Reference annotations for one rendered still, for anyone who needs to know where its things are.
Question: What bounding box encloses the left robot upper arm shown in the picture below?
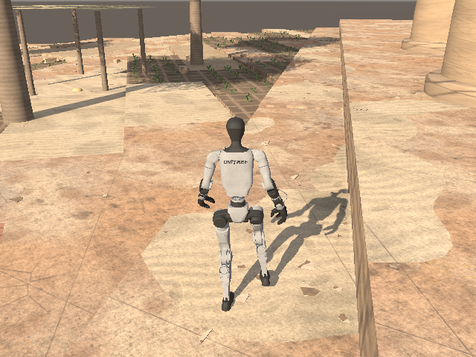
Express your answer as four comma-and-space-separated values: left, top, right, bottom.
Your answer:
201, 149, 221, 190

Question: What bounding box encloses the right robot hand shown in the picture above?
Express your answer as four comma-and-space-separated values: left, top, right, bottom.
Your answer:
271, 206, 288, 225

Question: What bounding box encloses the robot right forearm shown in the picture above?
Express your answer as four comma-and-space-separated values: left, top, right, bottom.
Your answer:
267, 179, 285, 210

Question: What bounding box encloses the left robot hand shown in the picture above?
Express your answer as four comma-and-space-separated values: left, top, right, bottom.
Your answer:
198, 196, 215, 208

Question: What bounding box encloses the robot left forearm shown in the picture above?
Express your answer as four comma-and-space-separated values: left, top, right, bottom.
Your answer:
198, 179, 209, 200

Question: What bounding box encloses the humanoid robot head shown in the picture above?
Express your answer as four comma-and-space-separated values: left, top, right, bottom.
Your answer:
224, 117, 249, 152

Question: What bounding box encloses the right robot upper arm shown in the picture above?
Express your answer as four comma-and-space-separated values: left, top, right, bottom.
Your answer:
251, 149, 274, 190

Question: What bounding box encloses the humanoid robot torso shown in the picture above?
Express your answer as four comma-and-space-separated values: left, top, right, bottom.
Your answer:
219, 147, 254, 223

